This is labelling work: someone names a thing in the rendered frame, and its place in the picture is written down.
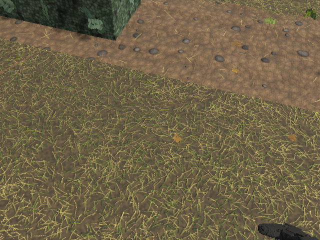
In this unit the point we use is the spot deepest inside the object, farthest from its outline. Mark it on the robot right hand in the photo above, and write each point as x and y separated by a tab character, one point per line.
284	232

